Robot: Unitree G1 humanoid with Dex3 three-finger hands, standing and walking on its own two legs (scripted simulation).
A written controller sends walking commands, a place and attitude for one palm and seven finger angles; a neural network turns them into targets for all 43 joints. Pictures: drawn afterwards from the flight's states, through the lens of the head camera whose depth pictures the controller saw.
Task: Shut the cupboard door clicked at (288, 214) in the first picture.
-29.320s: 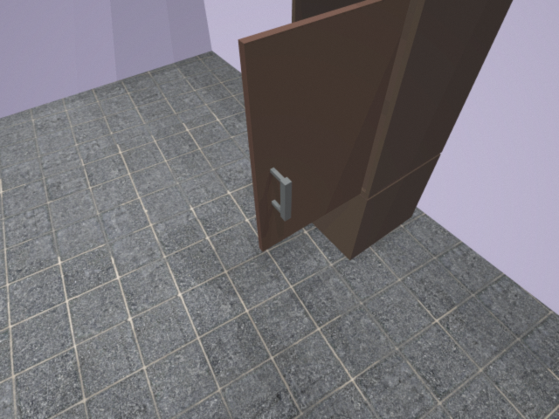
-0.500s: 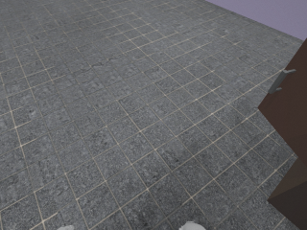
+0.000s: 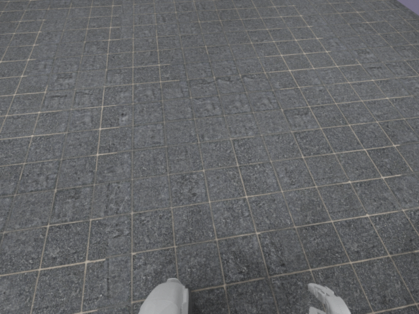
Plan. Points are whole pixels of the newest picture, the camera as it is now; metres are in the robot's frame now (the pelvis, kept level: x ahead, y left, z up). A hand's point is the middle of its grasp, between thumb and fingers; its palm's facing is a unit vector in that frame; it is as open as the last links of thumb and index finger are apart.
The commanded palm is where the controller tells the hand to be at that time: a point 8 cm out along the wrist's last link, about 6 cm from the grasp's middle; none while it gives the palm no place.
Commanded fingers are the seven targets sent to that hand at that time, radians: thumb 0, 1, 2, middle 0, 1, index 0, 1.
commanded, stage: walk to a spot facing it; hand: left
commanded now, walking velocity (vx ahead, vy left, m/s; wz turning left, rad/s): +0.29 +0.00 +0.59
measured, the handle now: out of the picture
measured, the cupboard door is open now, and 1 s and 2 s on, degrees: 66 66 66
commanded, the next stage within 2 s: turn to face it in 0.20 s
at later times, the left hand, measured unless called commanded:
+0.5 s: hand (142, 221) +0.31 +0.20 -0.14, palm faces +0.09 -0.97 -0.24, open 7.4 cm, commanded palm none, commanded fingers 0.00 0.90 0.90 -0.20 -0.30 -0.20 -0.30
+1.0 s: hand (134, 215) +0.34 +0.23 -0.17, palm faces -0.07 -0.98 -0.21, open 7.3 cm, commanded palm none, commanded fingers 0.00 0.90 0.90 -0.20 -0.30 -0.20 -0.30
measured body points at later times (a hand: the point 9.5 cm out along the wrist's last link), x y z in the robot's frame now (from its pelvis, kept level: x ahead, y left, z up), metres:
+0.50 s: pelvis +0.20 -0.01 +0.00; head +0.22 -0.01 +0.45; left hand +0.31 +0.25 -0.12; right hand +0.20 -0.23 -0.16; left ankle +0.12 +0.10 -0.73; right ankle +0.28 -0.11 -0.73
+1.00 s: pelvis +0.26 +0.03 +0.01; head +0.29 +0.05 +0.45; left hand +0.34 +0.28 -0.15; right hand +0.33 -0.23 -0.12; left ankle +0.28 +0.13 -0.73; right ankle +0.24 -0.10 -0.67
